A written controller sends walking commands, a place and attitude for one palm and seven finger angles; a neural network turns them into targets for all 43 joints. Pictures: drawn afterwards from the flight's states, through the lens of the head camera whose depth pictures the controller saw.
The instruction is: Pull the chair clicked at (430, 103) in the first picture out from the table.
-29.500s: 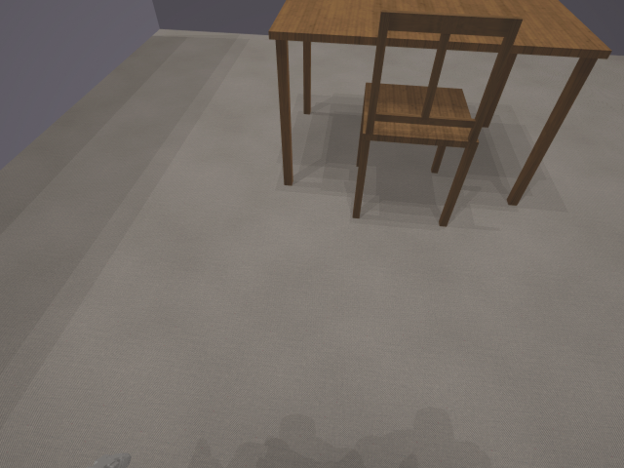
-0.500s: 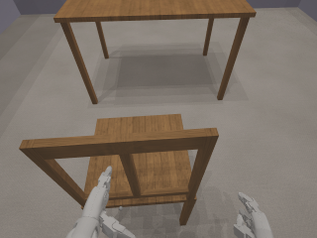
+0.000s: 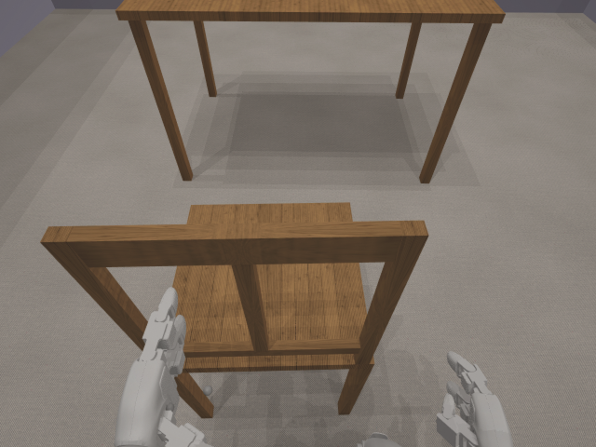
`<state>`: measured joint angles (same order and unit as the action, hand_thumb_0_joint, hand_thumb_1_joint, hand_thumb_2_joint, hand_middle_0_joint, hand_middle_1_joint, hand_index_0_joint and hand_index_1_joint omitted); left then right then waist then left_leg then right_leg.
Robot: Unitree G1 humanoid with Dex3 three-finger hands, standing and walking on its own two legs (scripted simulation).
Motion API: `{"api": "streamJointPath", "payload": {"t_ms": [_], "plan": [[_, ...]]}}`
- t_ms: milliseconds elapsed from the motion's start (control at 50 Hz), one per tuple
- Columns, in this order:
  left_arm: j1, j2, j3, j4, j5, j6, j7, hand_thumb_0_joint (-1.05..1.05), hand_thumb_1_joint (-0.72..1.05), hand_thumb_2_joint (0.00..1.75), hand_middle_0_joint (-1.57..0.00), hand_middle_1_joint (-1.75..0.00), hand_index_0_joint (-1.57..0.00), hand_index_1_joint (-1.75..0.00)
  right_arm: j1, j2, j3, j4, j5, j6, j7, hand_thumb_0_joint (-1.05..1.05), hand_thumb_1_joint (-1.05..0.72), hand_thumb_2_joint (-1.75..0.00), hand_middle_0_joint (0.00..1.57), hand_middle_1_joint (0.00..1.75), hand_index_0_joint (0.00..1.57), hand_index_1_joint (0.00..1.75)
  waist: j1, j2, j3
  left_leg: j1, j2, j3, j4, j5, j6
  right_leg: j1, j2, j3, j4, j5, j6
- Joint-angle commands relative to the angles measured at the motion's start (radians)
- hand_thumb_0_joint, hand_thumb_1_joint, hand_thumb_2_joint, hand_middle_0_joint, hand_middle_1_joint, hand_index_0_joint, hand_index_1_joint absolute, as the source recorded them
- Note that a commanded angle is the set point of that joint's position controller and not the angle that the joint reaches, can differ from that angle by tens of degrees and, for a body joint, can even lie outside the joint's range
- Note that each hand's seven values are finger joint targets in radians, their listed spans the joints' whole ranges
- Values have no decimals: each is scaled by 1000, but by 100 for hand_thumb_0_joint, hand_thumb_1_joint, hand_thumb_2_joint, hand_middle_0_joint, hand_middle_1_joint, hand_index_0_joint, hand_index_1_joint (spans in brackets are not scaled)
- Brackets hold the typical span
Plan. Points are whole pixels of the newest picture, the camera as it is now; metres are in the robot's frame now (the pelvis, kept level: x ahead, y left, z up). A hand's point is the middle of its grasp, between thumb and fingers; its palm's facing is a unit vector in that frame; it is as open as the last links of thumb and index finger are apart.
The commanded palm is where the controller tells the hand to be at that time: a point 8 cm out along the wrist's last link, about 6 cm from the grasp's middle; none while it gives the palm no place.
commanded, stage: draw the hand back to the body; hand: left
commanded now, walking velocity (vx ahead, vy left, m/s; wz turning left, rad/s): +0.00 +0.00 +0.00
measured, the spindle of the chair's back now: (254, 310) +0.32 +0.09 -0.03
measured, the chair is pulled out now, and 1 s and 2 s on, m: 0.79 0.79 0.79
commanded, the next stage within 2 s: step back with the hand held close in 1.40 s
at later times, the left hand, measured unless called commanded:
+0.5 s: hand (120, 361) +0.19 +0.19 +0.12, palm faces +0.22 -0.92 -0.32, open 16.3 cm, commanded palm +0.15 +0.24 +0.15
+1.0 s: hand (10, 293) +0.21 +0.25 +0.21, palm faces +0.46 -0.78 -0.42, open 9.7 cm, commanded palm +0.16 +0.30 +0.23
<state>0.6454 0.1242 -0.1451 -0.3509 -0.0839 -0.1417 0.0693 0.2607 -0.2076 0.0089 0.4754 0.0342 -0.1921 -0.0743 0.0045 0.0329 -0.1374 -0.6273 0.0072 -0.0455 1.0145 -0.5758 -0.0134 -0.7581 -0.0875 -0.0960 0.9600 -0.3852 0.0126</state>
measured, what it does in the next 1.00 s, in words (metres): rises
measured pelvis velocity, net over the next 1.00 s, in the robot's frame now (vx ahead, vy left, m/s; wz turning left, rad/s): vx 0.02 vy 0.00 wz -0.01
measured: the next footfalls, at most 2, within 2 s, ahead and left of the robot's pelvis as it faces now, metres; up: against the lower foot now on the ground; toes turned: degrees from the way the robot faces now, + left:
none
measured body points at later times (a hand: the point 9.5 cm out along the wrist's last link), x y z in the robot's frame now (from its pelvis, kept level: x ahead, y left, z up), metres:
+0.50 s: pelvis +0.01 +0.00 +0.03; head +0.01 -0.02 +0.48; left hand +0.17 +0.23 +0.14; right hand +0.19 -0.23 -0.04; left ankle -0.04 +0.13 -0.68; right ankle +0.05 -0.13 -0.68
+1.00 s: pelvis +0.02 +0.00 +0.06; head +0.00 -0.03 +0.51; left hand +0.18 +0.29 +0.24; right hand +0.21 -0.22 -0.03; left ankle -0.04 +0.13 -0.68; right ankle +0.05 -0.13 -0.68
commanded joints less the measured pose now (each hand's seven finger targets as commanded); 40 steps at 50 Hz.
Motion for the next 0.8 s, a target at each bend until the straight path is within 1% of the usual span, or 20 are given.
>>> {"api": "streamJointPath", "payload": {"t_ms": [0,40,100,140,180,200,220,260,300,320,340,400,440,480,540,580,640,680,700,780], "plan": [[-38,36,55,-191,-1,-264,-37,0,-55,20,0,0,0,0,-73,-89,-56,-114,-1,-61,20,0,-90,-90,20,30,20,30,-11,-37,-97,-127,-20,13,-111,281,0,148,48,16,-65,75,-38],[18,56,71,-150,-9,-265,-82,0,-55,20,0,0,0,0,-95,-101,-61,-135,8,-46,27,0,-90,-90,20,30,20,30,-3,-56,-111,-135,-18,21,-121,243,5,184,42,36,-87,47,-33],[25,118,130,-198,-37,-168,-128,0,-55,20,0,0,0,0,-119,-112,-58,-171,25,-22,16,0,-90,-90,20,30,20,30,6,-21,-147,-108,-20,23,-161,204,14,269,29,53,-133,2,-29],[18,148,185,-271,-65,-118,-128,0,-55,20,0,0,0,0,-132,-104,-55,-186,31,-14,-4,0,-90,-90,20,30,20,30,9,-57,-162,-92,-18,18,-174,207,22,312,25,56,-154,4,-23],[0,156,223,-288,-95,-91,-117,0,-55,20,0,0,0,0,-134,-96,-51,-174,36,-13,-21,0,-90,-90,20,30,20,30,1,-88,-130,-86,-14,11,-184,207,23,324,27,57,-183,-2,-21],[-20,146,227,-311,-110,-92,-115,0,-55,20,0,0,0,0,-123,-93,-47,-169,37,-20,-27,0,-90,-90,20,30,20,30,-9,-100,-118,-71,-14,9,-191,217,26,324,30,50,-193,17,-17],[-7,164,265,-310,-126,-95,-109,0,-51,22,-1,-1,-1,-1,-118,-91,-51,-155,38,-24,-32,0,-90,-90,20,30,20,30,-5,-108,-111,-63,-11,7,-192,231,24,336,31,51,-200,36,-17],[-26,160,269,-327,-139,-112,-112,0,-44,25,-1,-2,-1,-2,-111,-91,-45,-141,39,-44,-34,0,-90,-90,20,30,20,30,-9,-89,-96,-41,-10,4,-210,255,22,337,34,35,-208,63,-16],[-32,169,278,-325,-142,-125,-123,0,-37,29,-2,-4,-2,-4,-98,-95,-43,-119,40,-66,-33,0,-90,-90,20,30,20,30,-11,-41,-104,5,-10,5,-225,299,21,354,36,26,-213,120,-19],[62,344,347,-273,12,-24,-9,0,-33,31,-3,-5,-3,-5,-101,-89,-44,-118,18,-33,-46,0,-90,-90,20,30,20,30,48,21,-139,67,17,2,-291,332,10,475,3,63,-235,155,-50],[62,236,278,-335,22,16,27,0,-30,32,-4,-5,-4,-5,-93,-75,-33,-140,18,-24,-48,0,-90,-90,20,30,20,30,21,25,-80,88,11,7,-317,347,7,472,0,39,-255,191,-44],[35,217,270,-295,41,64,69,0,-19,37,-5,-8,-5,-8,-111,-76,-31,-106,13,-6,-51,0,-90,-90,20,30,20,30,16,23,-8,141,18,5,-355,394,7,500,4,27,-304,241,-44],[-1,241,291,-300,47,71,86,0,-12,41,-6,-9,-6,-9,-123,-82,-28,-101,10,2,-53,0,-90,-90,20,30,20,30,19,0,20,178,22,2,-393,390,7,522,7,22,-337,236,-41],[-56,267,311,-299,50,77,99,0,-4,44,-7,-10,-7,-10,-147,-88,-20,-93,8,0,-56,0,-90,-90,20,30,20,30,22,21,76,195,23,-6,-435,380,7,540,9,23,-379,214,-46],[-91,283,339,-302,57,70,108,0,7,50,-8,-13,-8,-13,-148,-89,-12,-85,1,-8,-55,0,-90,-90,20,30,20,30,29,0,79,255,24,-10,-493,395,10,579,14,17,-412,218,-44],[-126,310,375,-299,54,73,113,0,14,53,-10,-14,-10,-14,-164,-92,-10,-72,1,-13,-53,0,-90,-90,20,30,20,30,33,40,104,273,21,-12,-521,396,9,600,17,26,-444,216,-49],[-133,310,401,-292,55,61,115,0,25,58,-11,-16,-11,-16,-157,-89,-9,-57,-4,-21,-47,0,-90,-90,20,30,20,30,37,15,84,326,22,-5,-559,428,10,639,22,22,-464,248,-44],[-140,340,443,-269,55,60,119,0,32,62,-12,-18,-12,-18,-164,-90,-15,-38,-5,-21,-45,0,-90,-90,20,30,20,30,42,26,93,339,23,-3,-576,451,11,665,21,27,-486,275,-46],[-133,327,445,-269,48,58,115,0,36,64,-13,-19,-13,-19,-172,-92,-13,-35,-7,-16,-42,0,-90,-90,20,30,20,30,40,37,100,349,21,-2,-591,453,9,670,27,30,-487,279,-46],[-166,345,488,-258,48,50,112,0,50,71,-15,-22,-15,-22,-185,-91,-17,-20,-9,-18,-32,0,-90,-90,20,30,20,30,44,5,104,378,27,4,-613,481,13,694,31,33,-519,304,-43]]}}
